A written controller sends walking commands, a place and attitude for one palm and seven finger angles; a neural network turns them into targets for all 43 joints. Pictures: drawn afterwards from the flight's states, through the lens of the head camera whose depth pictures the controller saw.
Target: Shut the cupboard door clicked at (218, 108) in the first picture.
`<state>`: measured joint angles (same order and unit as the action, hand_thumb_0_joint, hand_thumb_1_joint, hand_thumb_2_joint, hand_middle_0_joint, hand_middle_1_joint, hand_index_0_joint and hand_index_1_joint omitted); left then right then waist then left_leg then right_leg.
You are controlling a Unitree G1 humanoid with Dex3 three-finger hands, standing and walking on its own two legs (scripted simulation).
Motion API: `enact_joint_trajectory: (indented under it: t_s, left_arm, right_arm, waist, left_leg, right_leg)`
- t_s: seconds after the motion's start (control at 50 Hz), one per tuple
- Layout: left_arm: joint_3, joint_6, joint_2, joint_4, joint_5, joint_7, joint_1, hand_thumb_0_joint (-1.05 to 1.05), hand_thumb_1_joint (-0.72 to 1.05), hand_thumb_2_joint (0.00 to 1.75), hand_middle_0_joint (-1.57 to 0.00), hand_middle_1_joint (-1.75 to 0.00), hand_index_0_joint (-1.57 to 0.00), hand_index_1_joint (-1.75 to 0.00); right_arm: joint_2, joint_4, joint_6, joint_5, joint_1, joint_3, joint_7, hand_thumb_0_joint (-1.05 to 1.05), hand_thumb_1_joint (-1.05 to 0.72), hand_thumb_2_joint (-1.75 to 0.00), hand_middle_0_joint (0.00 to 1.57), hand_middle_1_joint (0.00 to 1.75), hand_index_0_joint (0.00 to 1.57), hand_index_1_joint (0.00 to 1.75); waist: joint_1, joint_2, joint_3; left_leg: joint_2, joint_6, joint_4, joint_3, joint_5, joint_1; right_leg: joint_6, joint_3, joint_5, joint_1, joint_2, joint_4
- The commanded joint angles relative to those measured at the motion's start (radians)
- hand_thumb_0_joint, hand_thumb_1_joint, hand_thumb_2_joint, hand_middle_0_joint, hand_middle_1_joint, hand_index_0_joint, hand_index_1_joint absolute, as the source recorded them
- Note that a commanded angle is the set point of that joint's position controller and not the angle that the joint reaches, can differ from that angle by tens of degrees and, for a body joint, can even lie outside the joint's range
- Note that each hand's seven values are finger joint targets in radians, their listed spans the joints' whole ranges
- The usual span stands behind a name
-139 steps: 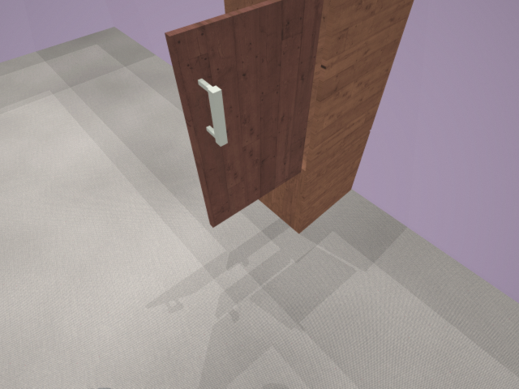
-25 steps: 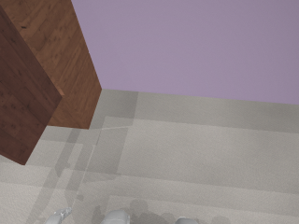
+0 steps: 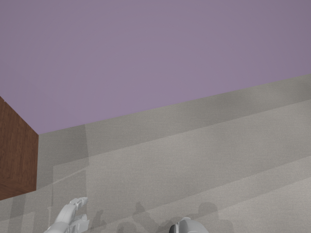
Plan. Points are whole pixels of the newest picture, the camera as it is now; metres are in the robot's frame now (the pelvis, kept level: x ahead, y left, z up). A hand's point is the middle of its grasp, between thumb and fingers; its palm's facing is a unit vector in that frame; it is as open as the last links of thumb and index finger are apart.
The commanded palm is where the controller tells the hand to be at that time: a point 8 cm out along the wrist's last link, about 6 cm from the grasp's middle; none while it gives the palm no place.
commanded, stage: walk to a spot facing it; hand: left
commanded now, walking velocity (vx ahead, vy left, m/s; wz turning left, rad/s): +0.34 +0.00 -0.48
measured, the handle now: out of the picture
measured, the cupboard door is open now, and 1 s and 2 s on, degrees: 86 86 86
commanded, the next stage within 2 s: turn to face it in 0.74 s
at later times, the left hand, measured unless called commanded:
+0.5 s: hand (94, 185) +0.28 +0.20 -0.18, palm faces -0.17 -0.97 -0.18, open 7.3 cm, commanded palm none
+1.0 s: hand (147, 108) +0.58 +0.02 -0.16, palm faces -0.41 -0.89 -0.20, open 7.4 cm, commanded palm none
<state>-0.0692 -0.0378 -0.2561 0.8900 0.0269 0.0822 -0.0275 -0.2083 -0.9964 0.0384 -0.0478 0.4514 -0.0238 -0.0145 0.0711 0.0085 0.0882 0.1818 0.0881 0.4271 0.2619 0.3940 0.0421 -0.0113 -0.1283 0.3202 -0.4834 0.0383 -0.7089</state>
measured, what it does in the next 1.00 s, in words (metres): walks ahead, turning right: right foot, then left foot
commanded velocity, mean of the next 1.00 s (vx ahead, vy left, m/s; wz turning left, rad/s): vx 0.27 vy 0.00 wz -0.23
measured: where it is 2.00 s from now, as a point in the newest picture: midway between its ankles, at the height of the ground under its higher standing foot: (179, 166)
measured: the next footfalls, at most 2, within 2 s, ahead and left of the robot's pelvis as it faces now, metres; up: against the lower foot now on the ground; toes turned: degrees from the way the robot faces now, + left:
right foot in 0.04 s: +0.11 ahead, -0.12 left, +0.00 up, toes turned -8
left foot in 0.38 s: +0.31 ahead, +0.11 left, +0.00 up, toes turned -4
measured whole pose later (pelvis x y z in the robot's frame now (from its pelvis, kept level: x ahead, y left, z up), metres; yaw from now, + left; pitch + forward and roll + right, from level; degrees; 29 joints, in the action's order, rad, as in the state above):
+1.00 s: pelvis +0.42 -0.11 +0.00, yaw -22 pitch +1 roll +0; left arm -0.05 0.04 -0.20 0.99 0.01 0.00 -0.14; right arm -0.19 -1.01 0.00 -0.02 0.25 -0.04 -0.01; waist 0.07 -0.01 0.08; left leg 0.14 0.06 1.01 0.07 0.33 0.51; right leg -0.06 -0.11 0.21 -0.27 -0.01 -0.46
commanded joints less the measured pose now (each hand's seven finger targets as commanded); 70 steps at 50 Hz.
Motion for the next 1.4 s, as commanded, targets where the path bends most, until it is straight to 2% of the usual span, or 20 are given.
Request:
enact_joint_trajectory:
  t_s: [0.0, 0.02, 0.04, 0.12, 0.32, 0.34, 0.38, 0.42, 0.52, 0.68, 0.74, 0.76, 0.78, 0.8, 0.86, 0.94, 1.1, 1.14, 1.18, 1.38]
  left_arm:
    - [-0.056, 0.058, -0.200, 0.032, 0.011, -0.030, -0.356, 0.00, 0.90, 0.90, -0.20, -0.30, -0.20, -0.30]
    - [-0.081, 0.061, -0.290, 0.061, -0.010, -0.047, -0.455, 0.00, 0.90, 0.90, -0.20, -0.30, -0.20, -0.30]
    - [-0.080, 0.057, -0.281, 0.050, -0.024, -0.062, -0.390, 0.00, 0.90, 0.90, -0.20, -0.30, -0.20, -0.30]
    - [-0.033, 0.078, -0.135, -0.021, -0.007, -0.075, -0.122, 0.00, 0.90, 0.90, -0.20, -0.30, -0.20, -0.30]
    - [-0.041, 0.096, -0.129, 0.053, -0.011, -0.066, -0.203, 0.00, 0.90, 0.90, -0.20, -0.30, -0.20, -0.30]
    - [-0.034, 0.094, -0.096, 0.047, -0.012, -0.063, -0.193, 0.00, 0.90, 0.90, -0.20, -0.30, -0.20, -0.30]
    - [-0.010, 0.098, -0.020, 0.009, -0.017, -0.054, -0.203, 0.00, 0.90, 0.90, -0.20, -0.30, -0.20, -0.30]
    - [-0.018, 0.099, -0.044, 0.003, 0.001, -0.054, -0.101, 0.00, 0.90, 0.90, -0.20, -0.30, -0.20, -0.30]
    - [-0.008, 0.058, 0.015, 0.025, 0.002, -0.022, -0.142, 0.00, 0.90, 0.90, -0.20, -0.30, -0.20, -0.30]
    - [-0.007, 0.047, 0.010, -0.009, 0.003, -0.014, -0.007, 0.00, 0.90, 0.90, -0.20, -0.30, -0.20, -0.30]
    - [-0.029, 0.058, -0.057, 0.056, 0.007, -0.021, -0.243, 0.00, 0.90, 0.90, -0.20, -0.30, -0.20, -0.30]
    - [-0.055, 0.073, -0.158, 0.101, 0.014, -0.035, -0.414, 0.00, 0.90, 0.90, -0.20, -0.30, -0.20, -0.30]
    - [-0.079, 0.078, -0.268, 0.118, -0.003, -0.052, -0.510, 0.00, 0.90, 0.90, -0.20, -0.30, -0.20, -0.30]
    - [-0.081, 0.070, -0.254, 0.104, -0.022, -0.072, -0.453, 0.00, 0.90, 0.90, -0.20, -0.30, -0.20, -0.30]
    - [-0.024, 0.080, -0.107, 0.042, -0.018, -0.086, -0.208, 0.00, 0.90, 0.90, -0.20, -0.30, -0.20, -0.30]
    - [0.003, 0.103, -0.057, 0.055, -0.011, -0.091, -0.150, 0.00, 0.90, 0.90, -0.20, -0.30, -0.20, -0.30]
    - [-0.005, 0.079, -0.064, 0.102, -0.018, -0.101, -0.190, 0.00, 0.90, 0.90, -0.20, -0.30, -0.20, -0.30]
    - [0.000, 0.060, 0.000, 0.073, -0.029, -0.105, -0.245, 0.00, 0.90, 0.90, -0.20, -0.30, -0.20, -0.30]
    - [-0.001, 0.038, -0.025, 0.030, -0.019, -0.107, -0.178, 0.00, 0.90, 0.90, -0.20, -0.30, -0.20, -0.30]
    - [-0.008, 0.014, -0.020, -0.001, -0.014, -0.096, -0.100, 0.00, 0.90, 0.90, -0.20, -0.30, -0.20, -0.30]
  right_arm:
    - [-0.149, 0.108, 0.024, 0.038, -0.095, -0.030, 0.010, 0.00, -0.90, -0.90, 0.20, 0.30, 0.20, 0.30]
    - [-0.102, 0.166, 0.026, 0.051, -0.173, -0.018, 0.008, 0.00, -0.90, -0.90, 0.20, 0.30, 0.20, 0.30]
    - [-0.142, 0.164, 0.018, 0.046, -0.220, -0.029, 0.003, 0.00, -0.90, -0.90, 0.20, 0.30, 0.20, 0.30]
    - [-0.103, 0.101, -0.014, 0.021, -0.170, -0.039, 0.014, 0.00, -0.90, -0.90, 0.20, 0.30, 0.20, 0.30]
    - [-0.088, 0.107, 0.023, 0.021, -0.212, -0.045, 0.026, 0.00, -0.90, -0.90, 0.20, 0.30, 0.20, 0.30]
    - [-0.134, 0.075, 0.031, 0.017, -0.120, -0.056, 0.015, 0.00, -0.90, -0.90, 0.20, 0.30, 0.20, 0.30]
    - [-0.290, 0.035, 0.029, -0.007, 0.102, -0.086, -0.002, 0.00, -0.90, -0.90, 0.20, 0.30, 0.20, 0.30]
    - [-0.204, 0.057, 0.029, -0.001, 0.012, -0.067, -0.003, 0.00, -0.90, -0.90, 0.20, 0.30, 0.20, 0.30]
    - [-0.137, 0.043, 0.050, 0.011, -0.093, -0.046, -0.011, 0.00, -0.90, -0.90, 0.20, 0.30, 0.20, 0.30]
    - [-0.156, 0.007, 0.025, 0.005, -0.046, -0.052, -0.002, 0.00, -0.90, -0.90, 0.20, 0.30, 0.20, 0.30]
    - [-0.168, 0.020, 0.019, 0.015, -0.104, -0.046, -0.001, 0.00, -0.90, -0.90, 0.20, 0.30, 0.20, 0.30]
    - [-0.137, 0.044, 0.022, 0.033, -0.129, -0.038, 0.009, 0.00, -0.90, -0.90, 0.20, 0.30, 0.20, 0.30]
    - [-0.082, 0.095, 0.027, 0.050, -0.137, -0.027, 0.009, 0.00, -0.90, -0.90, 0.20, 0.30, 0.20, 0.30]
    - [-0.133, 0.108, 0.017, 0.047, -0.200, -0.038, 0.004, 0.00, -0.90, -0.90, 0.20, 0.30, 0.20, 0.30]
    - [-0.087, 0.048, -0.006, 0.030, -0.177, -0.034, 0.002, 0.00, -0.90, -0.90, 0.20, 0.30, 0.20, 0.30]
    - [-0.006, -0.030, -0.039, 0.029, -0.031, -0.014, 0.011, 0.00, -0.90, -0.90, 0.20, 0.30, 0.20, 0.30]
    - [-0.039, -0.002, -0.029, 0.026, -0.129, -0.017, 0.019, 0.00, -0.90, -0.90, 0.20, 0.30, 0.20, 0.30]
    - [-0.175, 0.001, -0.024, 0.013, -0.046, -0.045, 0.008, 0.00, -0.90, -0.90, 0.20, 0.30, 0.20, 0.30]
    - [-0.204, 0.020, -0.043, 0.011, -0.075, -0.055, -0.009, 0.00, -0.90, -0.90, 0.20, 0.30, 0.20, 0.30]
    - [-0.196, 0.066, -0.049, 0.019, -0.167, -0.076, -0.012, 0.00, -0.90, -0.90, 0.20, 0.30, 0.20, 0.30]
  waist:
    - [-0.233, -0.141, -0.259]
    - [-0.257, -0.320, -0.290]
    - [-0.223, -0.203, -0.192]
    - [-0.051, -0.163, -0.064]
    - [-0.036, -0.059, -0.109]
    - [0.010, 0.021, -0.139]
    - [0.085, 0.353, -0.265]
    - [0.048, 0.132, -0.112]
    - [-0.051, 0.181, -0.080]
    - [-0.027, 0.119, -0.023]
    - [-0.161, 0.047, -0.120]
    - [-0.237, -0.135, -0.232]
    - [-0.245, -0.367, -0.327]
    - [-0.221, -0.219, -0.248]
    - [-0.079, -0.162, -0.109]
    - [-0.001, -0.105, -0.155]
    - [-0.037, -0.046, -0.119]
    - [-0.024, 0.309, -0.184]
    - [-0.015, 0.216, -0.150]
    - [-0.037, 0.149, -0.178]
  left_leg:
    - [0.032, -0.046, 0.559, 0.062, -0.423, 0.454]
    - [-0.096, -0.018, 0.854, -0.056, 0.217, 0.684]
    - [-0.036, -0.036, 0.927, -0.233, 0.170, 0.757]
    - [0.006, -0.009, 0.704, -0.228, -0.031, 0.515]
    - [-0.117, -0.031, 0.081, -0.148, -0.234, 0.159]
    - [-0.082, -0.057, 0.034, -0.195, -0.196, -0.014]
    - [0.342, -0.255, -0.171, -0.756, -0.011, -0.240]
    - [0.306, -0.265, -0.196, -0.690, -0.091, -0.061]
    - [0.148, -0.173, -0.201, -0.232, -0.360, 0.038]
    - [0.167, -0.163, -0.164, -0.092, -0.391, 0.027]
    - [0.110, -0.111, 0.197, -0.004, -0.634, 0.118]
    - [0.024, -0.064, 0.524, 0.053, -0.477, 0.352]
    - [-0.138, -0.019, 0.868, -0.040, 0.212, 0.613]
    - [-0.069, -0.043, 0.934, -0.222, 0.187, 0.680]
    - [0.006, -0.029, 0.802, -0.256, -0.001, 0.539]
    - [-0.038, -0.028, 0.537, -0.202, -0.104, 0.356]
    - [-0.094, -0.049, 0.109, -0.171, -0.343, 0.237]
    - [0.156, -0.213, 0.012, -0.551, -0.818, 0.059]
    - [0.226, -0.310, -0.099, -0.675, -0.574, 0.132]
    - [0.061, -0.237, -0.086, -0.541, -0.446, 0.140]
  right_leg:
    - [-0.152, 0.275, 0.021, 0.765, 0.153, 0.252]
    - [-0.254, 0.696, -0.150, 0.809, 0.388, 0.394]
    - [-0.274, 0.662, -0.105, 0.708, 0.386, 0.432]
    - [-0.175, 0.338, -0.143, 0.237, 0.214, 0.488]
    - [-0.127, 0.301, -0.147, 0.226, 0.128, 0.339]
    - [-0.096, 0.260, -0.183, 0.134, 0.078, 0.179]
    - [-0.018, 0.110, 0.272, -0.173, -0.096, -0.429]
    - [-0.015, 0.169, 0.140, -0.260, 0.011, -0.600]
    - [0.020, 0.111, -0.040, -0.161, 0.064, -0.388]
    - [-0.002, -0.010, -0.098, 0.000, 0.022, 0.022]
    - [-0.057, -0.032, -0.117, 0.376, -0.041, 0.144]
    - [-0.134, 0.205, -0.080, 0.665, 0.123, 0.214]
    - [-0.257, 0.702, -0.190, 0.793, 0.398, 0.383]
    - [-0.268, 0.694, -0.151, 0.708, 0.394, 0.431]
    - [-0.182, 0.373, -0.256, 0.302, 0.295, 0.473]
    - [-0.150, 0.114, -0.497, 0.232, 0.212, 0.443]
    - [-0.062, 0.005, -0.525, 0.345, 0.219, 0.221]
    - [0.056, -0.059, 0.083, 0.119, 0.052, -0.092]
    - [0.053, 0.092, 0.352, 0.051, 0.012, -0.353]
    - [0.085, 0.113, 0.141, 0.047, 0.000, -0.174]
